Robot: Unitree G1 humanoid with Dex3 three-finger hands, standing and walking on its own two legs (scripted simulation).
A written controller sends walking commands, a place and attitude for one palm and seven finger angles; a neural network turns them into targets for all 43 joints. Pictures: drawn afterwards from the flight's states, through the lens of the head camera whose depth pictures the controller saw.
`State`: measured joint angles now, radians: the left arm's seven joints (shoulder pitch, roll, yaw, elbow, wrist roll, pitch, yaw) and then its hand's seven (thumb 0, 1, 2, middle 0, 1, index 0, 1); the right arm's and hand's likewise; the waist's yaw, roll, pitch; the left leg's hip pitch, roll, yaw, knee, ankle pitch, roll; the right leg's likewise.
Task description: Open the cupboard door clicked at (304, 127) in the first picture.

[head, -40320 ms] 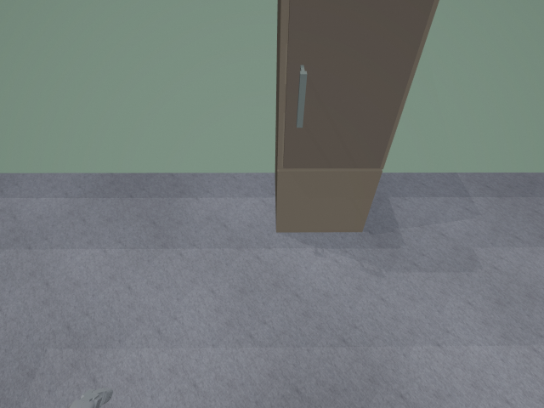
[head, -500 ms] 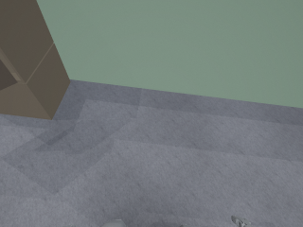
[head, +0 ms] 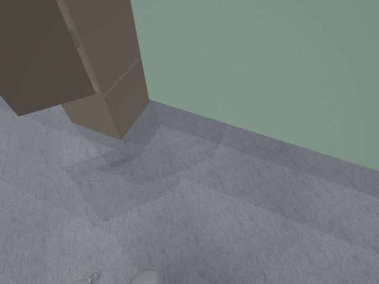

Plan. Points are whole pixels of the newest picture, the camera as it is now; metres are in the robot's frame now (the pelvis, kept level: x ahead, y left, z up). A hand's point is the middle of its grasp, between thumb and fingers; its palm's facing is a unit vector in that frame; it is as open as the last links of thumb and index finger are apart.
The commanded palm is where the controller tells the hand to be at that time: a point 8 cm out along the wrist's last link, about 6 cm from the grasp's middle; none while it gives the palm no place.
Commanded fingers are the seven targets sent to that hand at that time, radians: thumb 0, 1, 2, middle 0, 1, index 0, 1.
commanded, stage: turn to face it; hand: left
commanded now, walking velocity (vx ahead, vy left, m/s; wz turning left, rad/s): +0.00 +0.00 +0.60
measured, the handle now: out of the picture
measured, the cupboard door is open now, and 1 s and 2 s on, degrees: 49 49 49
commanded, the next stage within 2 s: take the last steps up to it in 0.72 s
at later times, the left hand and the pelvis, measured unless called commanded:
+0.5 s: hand out of the picture +0.06 +0.22 -0.16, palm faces +0.30 -0.90 -0.31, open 7.4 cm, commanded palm none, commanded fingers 0.00 0.90 0.90 -0.20 -0.30 -0.20 -0.30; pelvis +0.02 -0.02 -0.01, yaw +17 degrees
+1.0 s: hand out of the picture -0.02 +0.20 -0.17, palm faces +0.49 -0.85 -0.21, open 7.4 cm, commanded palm none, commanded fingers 0.00 0.90 0.90 -0.20 -0.30 -0.20 -0.30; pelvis +0.03 +0.00 +0.00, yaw +27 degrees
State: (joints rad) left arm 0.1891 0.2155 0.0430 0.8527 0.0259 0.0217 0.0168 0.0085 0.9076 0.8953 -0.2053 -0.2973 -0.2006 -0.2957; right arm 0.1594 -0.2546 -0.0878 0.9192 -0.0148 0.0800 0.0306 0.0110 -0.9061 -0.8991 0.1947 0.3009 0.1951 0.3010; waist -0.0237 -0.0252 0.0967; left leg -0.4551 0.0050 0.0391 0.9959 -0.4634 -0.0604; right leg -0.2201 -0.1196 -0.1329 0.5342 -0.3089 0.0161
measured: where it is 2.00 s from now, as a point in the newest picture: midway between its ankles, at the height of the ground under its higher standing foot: (145, 273)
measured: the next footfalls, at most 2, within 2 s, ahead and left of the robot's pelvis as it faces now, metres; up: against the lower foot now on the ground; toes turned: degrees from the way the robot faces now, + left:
left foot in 0.12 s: +0.04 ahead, +0.13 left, +0.00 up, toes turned +9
right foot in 0.46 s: +0.09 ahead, -0.13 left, +0.00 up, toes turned +13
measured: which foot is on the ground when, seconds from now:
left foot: up 0.00-0.10, down 0.12-0.46, up 0.48-0.74, down 0.76-1.00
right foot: down 0.00-0.12, up 0.14-0.44, down 0.46-0.76, up 0.78-1.00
